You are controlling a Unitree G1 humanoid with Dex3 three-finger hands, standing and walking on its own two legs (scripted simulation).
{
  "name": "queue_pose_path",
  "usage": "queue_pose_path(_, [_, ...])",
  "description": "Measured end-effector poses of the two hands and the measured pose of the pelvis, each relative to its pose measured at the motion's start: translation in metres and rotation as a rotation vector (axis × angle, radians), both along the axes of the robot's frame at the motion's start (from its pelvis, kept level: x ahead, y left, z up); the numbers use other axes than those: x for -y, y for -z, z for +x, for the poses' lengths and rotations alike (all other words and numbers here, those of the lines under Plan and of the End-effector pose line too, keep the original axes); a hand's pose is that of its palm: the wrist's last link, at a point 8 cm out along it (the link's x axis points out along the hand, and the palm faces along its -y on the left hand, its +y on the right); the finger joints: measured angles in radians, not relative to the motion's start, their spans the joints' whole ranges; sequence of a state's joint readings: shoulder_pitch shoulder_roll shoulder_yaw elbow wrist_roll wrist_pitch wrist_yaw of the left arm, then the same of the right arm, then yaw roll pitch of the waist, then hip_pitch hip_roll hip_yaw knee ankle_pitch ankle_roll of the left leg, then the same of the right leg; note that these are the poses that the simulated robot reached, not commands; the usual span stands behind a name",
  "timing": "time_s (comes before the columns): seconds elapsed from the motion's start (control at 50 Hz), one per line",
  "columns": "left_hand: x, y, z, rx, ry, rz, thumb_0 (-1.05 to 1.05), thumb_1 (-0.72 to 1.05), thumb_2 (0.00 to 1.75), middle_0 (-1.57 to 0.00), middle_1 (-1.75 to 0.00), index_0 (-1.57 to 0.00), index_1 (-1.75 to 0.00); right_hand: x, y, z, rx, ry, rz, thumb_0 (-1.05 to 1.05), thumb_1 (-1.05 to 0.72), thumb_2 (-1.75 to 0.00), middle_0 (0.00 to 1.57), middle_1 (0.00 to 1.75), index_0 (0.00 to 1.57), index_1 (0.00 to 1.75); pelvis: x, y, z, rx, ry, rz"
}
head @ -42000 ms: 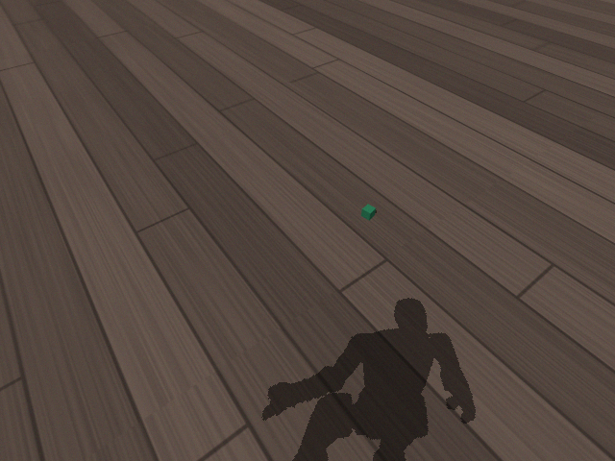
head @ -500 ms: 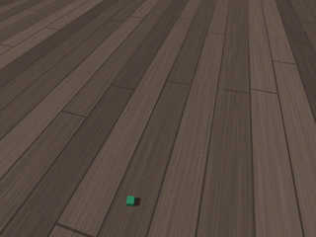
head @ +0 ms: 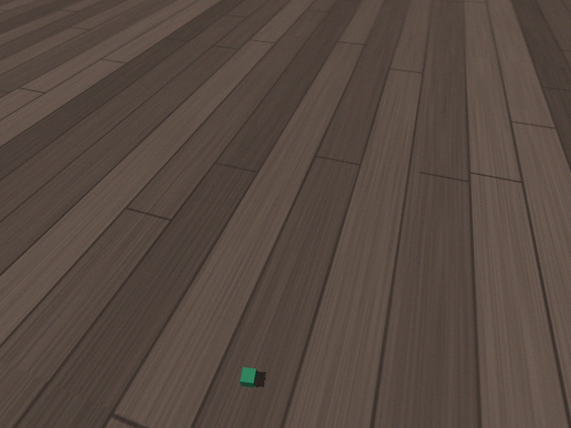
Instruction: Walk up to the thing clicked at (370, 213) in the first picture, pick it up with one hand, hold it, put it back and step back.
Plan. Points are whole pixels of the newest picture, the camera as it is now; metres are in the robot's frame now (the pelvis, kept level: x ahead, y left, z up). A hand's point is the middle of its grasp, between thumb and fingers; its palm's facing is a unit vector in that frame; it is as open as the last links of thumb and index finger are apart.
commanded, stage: walk up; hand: left
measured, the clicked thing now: (248, 377) +0.44 +0.16 -0.75
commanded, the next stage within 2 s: stand in 1.64 s
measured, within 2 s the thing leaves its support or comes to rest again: neither
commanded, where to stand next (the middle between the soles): +0.08 -0.04 m, yaw -3 degrees
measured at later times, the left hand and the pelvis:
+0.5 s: hand out of the picture +0.17 +0.27 -0.17, palm faces -0.04 -0.93 -0.36, open 7.3 cm; pelvis +0.08 +0.01 -0.01, yaw -1 degrees
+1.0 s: hand out of the picture +0.13 +0.24 -0.16, palm faces +0.08 -0.94 -0.32, open 7.3 cm; pelvis +0.03 -0.02 -0.02, yaw +4 degrees
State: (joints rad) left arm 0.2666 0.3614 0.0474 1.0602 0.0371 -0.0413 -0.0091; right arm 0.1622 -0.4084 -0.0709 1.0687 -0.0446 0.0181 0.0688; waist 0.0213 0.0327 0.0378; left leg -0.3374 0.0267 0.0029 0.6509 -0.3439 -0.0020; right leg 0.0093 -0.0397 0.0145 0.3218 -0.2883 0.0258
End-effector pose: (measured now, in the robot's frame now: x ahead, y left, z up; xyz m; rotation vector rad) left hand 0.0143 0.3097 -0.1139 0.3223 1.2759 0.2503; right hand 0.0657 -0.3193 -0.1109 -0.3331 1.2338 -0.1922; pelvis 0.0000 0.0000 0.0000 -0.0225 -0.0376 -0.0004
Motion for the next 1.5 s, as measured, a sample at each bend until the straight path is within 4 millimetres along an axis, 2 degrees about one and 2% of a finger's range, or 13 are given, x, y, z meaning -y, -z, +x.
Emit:
queue_pose_path(0.1, [-0.035, 0.018, 0.006, -0.071, -0.015, 0.005, 0.00, 0.90, 0.90, -0.20, -0.30, -0.21, -0.30, -0.016, -0.002, 0.022, 0.023, 0.008, -0.044, 0.00, -0.91, -0.90, 0.20, 0.30, 0.20, 0.30, -0.023, 0.012, 0.026, 0.021, -0.007, 0.016])
queue_pose_path(0.3, [-0.046, 0.011, 0.086, -0.021, 0.029, -0.013, 0.00, 0.91, 0.90, -0.20, -0.30, -0.20, -0.30, -0.041, -0.018, 0.042, 0.030, 0.022, -0.067, 0.00, -0.90, -0.90, 0.20, 0.30, 0.21, 0.30, -0.033, -0.001, 0.063, 0.023, -0.006, 0.018])
queue_pose_path(0.4, [-0.033, 0.013, 0.124, 0.012, 0.040, -0.012, 0.00, 0.91, 0.90, -0.20, -0.30, -0.20, -0.30, -0.038, -0.011, 0.061, 0.037, 0.018, -0.066, 0.00, -0.90, -0.90, 0.20, 0.30, 0.21, 0.30, -0.025, 0.002, 0.072, 0.030, -0.001, 0.023])
queue_pose_path(0.5, [-0.008, 0.013, 0.152, 0.045, 0.071, -0.008, 0.00, 0.91, 0.90, -0.20, -0.30, -0.20, -0.30, -0.022, 0.006, 0.084, 0.058, 0.015, -0.043, 0.00, -0.90, -0.90, 0.20, 0.30, 0.21, 0.30, -0.009, 0.011, 0.076, 0.015, 0.012, 0.040])
queue_pose_path(0.6, [0.018, 0.008, 0.165, 0.070, 0.108, 0.011, 0.00, 0.91, 0.90, -0.20, -0.30, -0.20, -0.30, -0.001, 0.026, 0.104, 0.088, 0.028, -0.018, 0.00, -0.90, -0.90, 0.20, 0.30, 0.21, 0.30, 0.008, 0.020, 0.073, 0.011, 0.013, 0.030])
queue_pose_path(0.7, [0.035, -0.004, 0.172, 0.130, 0.118, 0.014, 0.00, 0.90, 0.90, -0.20, -0.30, -0.21, -0.30, 0.005, 0.024, 0.099, 0.067, -0.003, -0.009, 0.00, -0.91, -0.90, 0.20, 0.30, 0.21, 0.30, 0.018, 0.012, 0.060, -0.013, 0.006, 0.062])
queue_pose_path(0.84, [0.040, -0.007, 0.162, 0.242, 0.078, 0.001, 0.00, 0.90, 0.90, -0.20, -0.30, -0.21, -0.30, 0.013, 0.022, 0.067, -0.007, -0.065, -0.043, 0.00, -0.90, -0.90, 0.20, 0.30, 0.21, 0.30, 0.022, 0.016, 0.050, -0.018, -0.056, 0.027])
queue_pose_path(0.92, [0.029, 0.007, 0.137, 0.252, 0.032, -0.021, 0.00, 0.90, 0.90, -0.20, -0.30, -0.21, -0.30, 0.011, 0.016, 0.054, -0.007, -0.091, -0.071, 0.00, -0.90, -0.90, 0.20, 0.30, 0.21, 0.30, 0.020, 0.022, 0.041, 0.013, -0.082, 0.036])
queue_pose_path(1.0, [0.022, 0.015, 0.101, 0.164, -0.019, -0.045, 0.00, 0.90, 0.90, -0.20, -0.30, -0.21, -0.30, 0.005, 0.002, 0.044, 0.023, -0.092, -0.071, 0.00, -0.90, -0.90, 0.20, 0.30, 0.21, 0.30, 0.018, 0.016, 0.035, 0.023, -0.078, 0.038])
queue_pose_path(1.16, [0.018, 0.015, 0.037, 0.050, -0.079, -0.016, 0.00, 0.91, 0.90, -0.20, -0.30, -0.20, -0.30, 0.005, 0.000, 0.070, 0.083, -0.140, -0.046, 0.00, -0.90, -0.90, 0.20, 0.30, 0.21, 0.30, 0.025, 0.012, 0.024, 0.015, -0.062, 0.000])
queue_pose_path(1.24, [0.022, 0.007, 0.017, 0.022, -0.071, 0.001, 0.00, 0.91, 0.90, -0.20, -0.30, -0.20, -0.30, -0.002, 0.003, 0.084, 0.127, -0.149, -0.008, 0.00, -0.90, -0.90, 0.20, 0.30, 0.21, 0.30, 0.025, 0.009, 0.021, 0.015, -0.076, 0.005])
queue_pose_path(1.36, [0.022, -0.004, 0.015, 0.033, -0.070, 0.009, 0.01, 0.91, 0.90, -0.20, -0.30, -0.21, -0.30, -0.014, 0.007, 0.087, 0.128, -0.149, 0.048, 0.00, -0.90, -0.90, 0.20, 0.30, 0.21, 0.30, 0.021, 0.003, 0.022, 0.011, -0.077, 0.020])
queue_pose_path(1.5, [0.018, -0.008, 0.042, 0.075, -0.042, 0.012, 0.00, 0.90, 0.90, -0.20, -0.30, -0.21, -0.30, -0.021, 0.006, 0.075, 0.087, -0.120, 0.065, 0.00, -0.90, -0.90, 0.20, 0.30, 0.21, 0.30, 0.019, -0.002, 0.027, 0.007, -0.069, 0.023])
